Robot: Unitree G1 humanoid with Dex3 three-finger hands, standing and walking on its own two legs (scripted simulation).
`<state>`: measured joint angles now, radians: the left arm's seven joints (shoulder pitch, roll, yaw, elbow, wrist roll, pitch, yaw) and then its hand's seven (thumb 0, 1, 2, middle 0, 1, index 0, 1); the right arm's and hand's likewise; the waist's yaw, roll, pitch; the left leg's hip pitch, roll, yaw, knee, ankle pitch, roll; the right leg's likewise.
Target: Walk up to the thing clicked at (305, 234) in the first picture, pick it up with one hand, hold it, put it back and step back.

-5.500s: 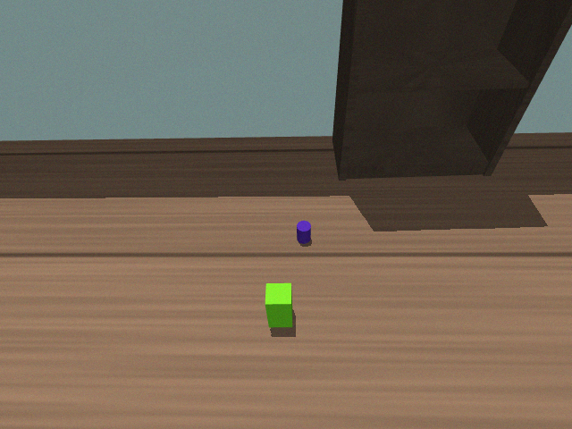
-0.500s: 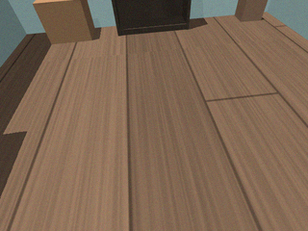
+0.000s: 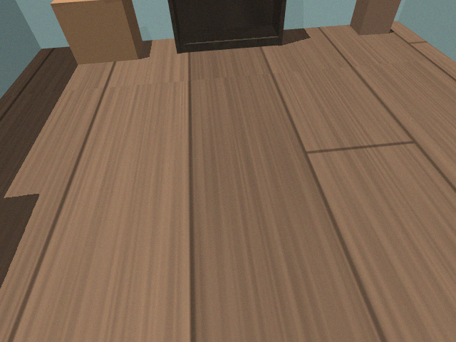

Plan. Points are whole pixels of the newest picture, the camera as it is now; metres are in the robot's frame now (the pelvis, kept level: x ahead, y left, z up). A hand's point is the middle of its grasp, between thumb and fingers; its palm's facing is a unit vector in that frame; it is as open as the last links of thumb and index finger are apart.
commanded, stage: stand
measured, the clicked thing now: out of the picture -0.03 +1.00 -0.74
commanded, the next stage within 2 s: walk up in 1.38 s
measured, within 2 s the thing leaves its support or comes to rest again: neither
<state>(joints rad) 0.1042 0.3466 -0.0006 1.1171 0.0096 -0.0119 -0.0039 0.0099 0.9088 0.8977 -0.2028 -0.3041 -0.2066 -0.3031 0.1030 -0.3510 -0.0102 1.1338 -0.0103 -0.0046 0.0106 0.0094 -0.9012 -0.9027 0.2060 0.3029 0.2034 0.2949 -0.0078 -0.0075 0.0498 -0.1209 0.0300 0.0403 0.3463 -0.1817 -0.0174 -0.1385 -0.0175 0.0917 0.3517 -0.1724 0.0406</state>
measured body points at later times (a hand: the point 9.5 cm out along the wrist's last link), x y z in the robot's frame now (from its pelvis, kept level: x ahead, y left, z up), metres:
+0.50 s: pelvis +0.00 +0.00 +0.00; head +0.01 +0.00 +0.45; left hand +0.08 +0.30 -0.13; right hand +0.08 -0.30 -0.13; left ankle +0.01 +0.13 -0.75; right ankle +0.02 -0.15 -0.75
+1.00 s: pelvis +0.00 +0.00 +0.00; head +0.01 +0.00 +0.45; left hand +0.07 +0.30 -0.13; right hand +0.07 -0.30 -0.13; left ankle +0.01 +0.13 -0.75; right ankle +0.02 -0.15 -0.75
